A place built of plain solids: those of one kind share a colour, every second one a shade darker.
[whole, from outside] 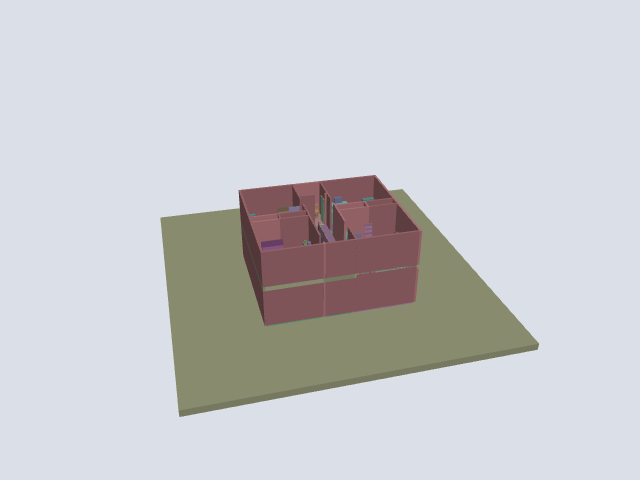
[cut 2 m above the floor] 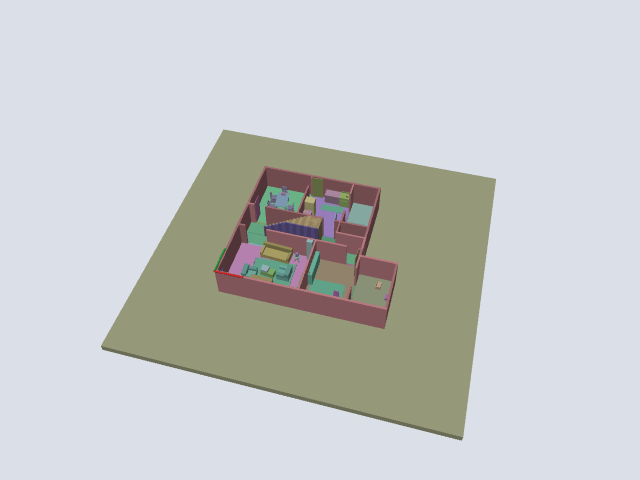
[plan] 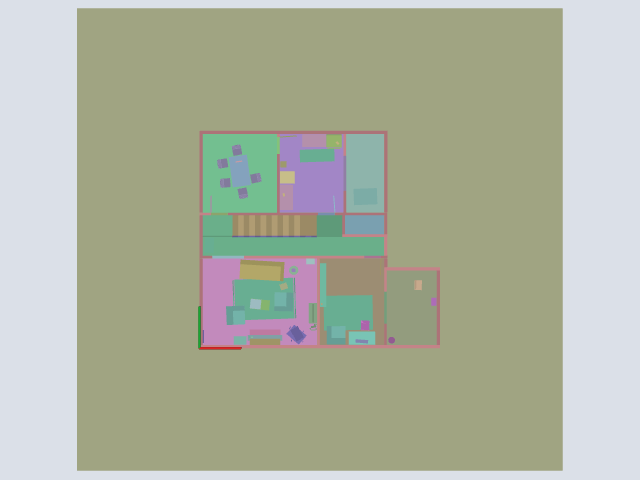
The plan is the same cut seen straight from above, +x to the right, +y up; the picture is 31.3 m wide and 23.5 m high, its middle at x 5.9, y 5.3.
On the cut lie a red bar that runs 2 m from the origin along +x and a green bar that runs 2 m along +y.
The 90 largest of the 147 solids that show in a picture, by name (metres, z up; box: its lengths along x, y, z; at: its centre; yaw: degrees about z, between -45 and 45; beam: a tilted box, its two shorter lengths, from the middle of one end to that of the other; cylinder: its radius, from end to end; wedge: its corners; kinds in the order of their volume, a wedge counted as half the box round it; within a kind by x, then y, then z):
{
 "under_1": {"box": [23.78, 22.65, 0.5], "at": [5.89, 5.33, -0.78]},
 "wall_1": {"box": [0.16, 4.24, 5.64], "at": [0.08, 2.28, 2.52]},
 "wall_2": {"box": [0.16, 1.98, 5.64], "at": [0.08, 5.52, 2.52]},
 "wall_3": {"box": [0.16, 3.85, 5.64], "at": [0.08, 8.56, 2.52]},
 "wall_4": {"box": [0.56, 0.13, 2.75], "at": [0.28, 6.58, 1.07]},
 "wall_5": {"box": [0.62, 0.13, 2.75], "at": [0.31, 4.46, 1.07]},
 "wall_6": {"box": [1.75, 0.13, 2.59], "at": [0.88, 4.46, 4.04]},
 "wall_7": {"box": [4.65, 0.13, 2.59], "at": [3.48, 6.58, 4.04]},
 "wall_8": {"box": [4.41, 0.13, 2.75], "at": [3.6, 6.58, 1.07]},
 "wall_9": {"box": [0.13, 2.87, 2.75], "at": [3.87, 8.07, 1.07]},
 "wall_10": {"box": [2.7, 0.13, 2.59], "at": [3.93, 4.46, 4.04]},
 "wall_11": {"box": [0.13, 1.86, 2.59], "at": [4.04, 7.57, 4.04]},
 "wall_12": {"box": [0.13, 1.86, 2.59], "at": [4.04, 9.56, 4.04]},
 "wall_13": {"box": [0.13, 2.05, 2.59], "at": [4.24, 1.19, 4.04]},
 "wall_14": {"box": [0.13, 2.06, 2.59], "at": [4.24, 3.37, 4.04]},
 "wall_15": {"box": [0.87, 0.13, 2.59], "at": [4.41, 8.56, 4.04]},
 "wall_16": {"box": [9.2, 0.16, 2.59], "at": [4.6, 0.08, 4.04]},
 "wall_17": {"box": [9.2, 0.16, 5.64], "at": [4.6, 10.57, 2.52]},
 "wall_18": {"box": [0.95, 0.13, 2.59], "at": [4.64, 2.27, 4.04]},
 "wall_19": {"box": [0.13, 1.86, 2.59], "at": [4.78, 7.57, 4.04]},
 "wall_20": {"box": [0.13, 1.86, 2.59], "at": [4.78, 9.56, 4.04]},
 "wall_21": {"box": [0.13, 2.05, 2.59], "at": [5.05, 1.19, 4.04]},
 "wall_22": {"box": [0.13, 2.06, 2.59], "at": [5.05, 3.37, 4.04]},
 "wall_23": {"box": [5.89, 0.13, 2.75], "at": [5.12, 4.46, 1.07]},
 "wall_24": {"box": [0.13, 4.24, 2.75], "at": [5.83, 2.28, 1.07]},
 "wall_25": {"box": [11.78, 0.16, 2.75], "at": [5.89, 0.08, 1.07]},
 "wall_26": {"box": [0.13, 1.1, 2.59], "at": [7.05, 5.96, 4.04]},
 "wall_27": {"box": [0.13, 0.93, 2.75], "at": [7.05, 6.04, 1.07]},
 "wall_28": {"box": [0.13, 1.07, 2.75], "at": [7.12, 7.17, 1.07]},
 "wall_29": {"box": [0.13, 1.06, 2.75], "at": [7.12, 9.96, 1.07]},
 "wall_30": {"box": [3.09, 0.13, 2.59], "at": [7.66, 4.46, 4.04]},
 "wall_31": {"box": [2.57, 0.13, 5.64], "at": [7.92, 6.58, 2.52]},
 "wall_32": {"box": [2.21, 0.13, 2.75], "at": [8.1, 5.51, 1.07]},
 "wall_33": {"box": [0.13, 1.04, 2.75], "at": [9.11, 0.68, 1.07]},
 "wall_34": {"box": [0.13, 1.05, 2.75], "at": [9.11, 3.29, 1.07]},
 "wall_35": {"box": [0.16, 4.24, 2.59], "at": [9.12, 2.28, 4.04]},
 "wall_36": {"box": [0.16, 0.92, 2.75], "at": [9.12, 4.99, 1.07]},
 "wall_37": {"box": [0.16, 1.98, 2.59], "at": [9.12, 5.52, 4.04]},
 "wall_38": {"box": [0.16, 0.93, 2.75], "at": [9.12, 6.04, 1.07]},
 "wall_39": {"box": [0.16, 3.85, 5.64], "at": [9.12, 8.56, 2.52]},
 "wall_40": {"box": [2.74, 0.16, 2.75], "at": [10.41, 3.89, 1.07]},
 "wall_41": {"box": [0.16, 3.65, 2.75], "at": [11.7, 1.99, 1.07]},
 "stair_1": {"box": [4.12, 1.0, 0.47], "at": [3.68, 6.01, -0.06]},
 "stair_2": {"box": [3.85, 1.0, 0.64], "at": [3.81, 6.01, 0.02]},
 "stair_3": {"box": [3.58, 1.0, 0.81], "at": [3.95, 6.01, 0.11]},
 "stair_4": {"box": [3.3, 1.0, 0.99], "at": [4.09, 6.01, 0.19]},
 "stair_5": {"box": [3.02, 1.0, 1.16], "at": [4.23, 6.01, 0.28]},
 "stair_6": {"box": [2.75, 1.0, 1.33], "at": [4.37, 6.01, 0.36]},
 "stair_7": {"box": [2.48, 1.0, 1.5], "at": [4.5, 6.01, 0.45]},
 "stair_8": {"box": [2.2, 1.0, 1.67], "at": [4.64, 6.01, 0.54]},
 "stair_9": {"box": [1.93, 1.0, 1.84], "at": [4.78, 6.01, 0.62]},
 "stair_10": {"box": [1.65, 1.0, 2.02], "at": [4.92, 6.01, 0.71]},
 "stair_11": {"box": [1.38, 1.0, 2.19], "at": [5.05, 6.01, 0.79]},
 "stair_12": {"box": [1.1, 1.0, 2.36], "at": [5.19, 6.01, 0.88]},
 "stair_13": {"box": [0.82, 1.0, 2.53], "at": [5.33, 6.01, 0.97]},
 "stair_14": {"box": [0.28, 1.0, 2.87], "at": [5.6, 6.01, 1.14]},
 "floor_living_1": {"box": [5.6, 4.24, 0.5], "at": [2.96, 2.28, -0.25]},
 "floor_dining_1": {"box": [3.64, 3.85, 0.5], "at": [1.98, 8.56, -0.25]},
 "floor_den_1": {"box": [3.15, 4.24, 0.5], "at": [7.46, 2.28, -0.25]},
 "floor_kitchen_1": {"box": [3.12, 3.85, 0.5], "at": [5.49, 8.56, -0.25]},
 "floor_hall_1": {"box": [1.46, 1.0, 0.5], "at": [0.89, 6.01, -0.25]},
 "floor_hall_2": {"box": [6.83, 0.06, 0.5], "at": [3.58, 5.48, -0.25]},
 "floor_hall_3": {"box": [8.88, 0.92, 0.5], "at": [4.6, 4.99, -0.25]},
 "floor_hall_4": {"box": [1.25, 1.0, 0.5], "at": [6.37, 6.01, -0.25]},
 "floor_sun_porch_1": {"box": [2.45, 3.65, 0.5], "at": [10.39, 1.99, -0.25]},
 "floor_nook_1": {"box": [1.86, 3.85, 0.5], "at": [8.11, 8.56, -0.25]},
 "double_bed_1": {"box": [2.01, 1.45, 0.6], "at": [2.91, 9.23, 3.05]},
 "fixture_breast_living_1": {"box": [1.5, 0.31, 2.5], "at": [3.21, 0.31, 1.2]},
 "armchair_club_1": {"box": [0.33, 0.92, 0.38], "at": [1.48, 1.6, 0.61], "yaw": 2.4},
 "armchair_club_2": {"box": [0.9, 0.92, 0.35], "at": [1.78, 1.61, 0.24], "yaw": 2.4},
 "armchair_club_3": {"box": [0.9, 0.92, 0.35], "at": [4.12, 2.27, 0.24], "yaw": -1.2},
 "armchair_club_4": {"box": [0.33, 0.92, 0.38], "at": [4.41, 2.27, 0.61], "yaw": -1.2},
 "armchair_club_5": {"box": [0.92, 0.9, 0.35], "at": [6.68, 0.64, 0.24]},
 "floor_wc_1": {"box": [1.92, 0.93, 0.5], "at": [8.08, 6.04, -0.25]},
 "sofa_1": {"box": [2.16, 0.93, 0.34], "at": [3.06, 3.81, 0.28], "yaw": -3.4},
 "sofa_2": {"box": [2.16, 0.23, 0.39], "at": [3.08, 4.17, 0.65], "yaw": -3.4},
 "upper_floor_landing_1": {"box": [6.83, 0.98, 0.12], "at": [3.58, 5.02, 2.69]},
 "bookcase_1": {"box": [0.31, 2.14, 1.15], "at": [6.06, 3.09, 0.57]},
 "fridge_flat_1": {"box": [0.73, 0.6, 1.66], "at": [4.31, 8.37, 0.83]},
 "wall_band_1": {"box": [0.16, 3.85, 0.31], "at": [0.08, 8.56, 2.59]},
 "wall_band_2": {"box": [9.2, 0.16, 0.31], "at": [4.6, 10.57, 2.59]},
 "rug_1": {"box": [2.9, 2.0, 0.06], "at": [3.18, 2.41, -0.02], "yaw": 1.9},
 "rug_2": {"box": [2.4, 1.7, 0.06], "at": [7.29, 1.74, -0.02], "yaw": 0.9},
 "counter_run_1": {"box": [1.17, 0.61, 0.78], "at": [5.62, 10.18, 0.49]},
 "upper_floor_bath_1": {"box": [1.92, 1.98, 0.13], "at": [8.08, 5.52, 2.69]},
 "range_flat_1": {"box": [0.76, 0.65, 0.94], "at": [6.58, 10.16, 0.47]},
 "stair_guard_1": {"box": [4.47, 0.08, 0.95], "at": [3.5, 5.47, 3.22]},
 "billy_1": {"box": [0.42, 0.28, 2.02], "at": [5.44, 4.25, 1.01]},
 "trunk_1": {"box": [0.95, 0.5, 0.42], "at": [2.96, 2.14, 0.21], "yaw": -5.9},
 "tv_board_1": {"box": [0.4, 1.0, 0.48], "at": [5.55, 1.71, 0.24]}
}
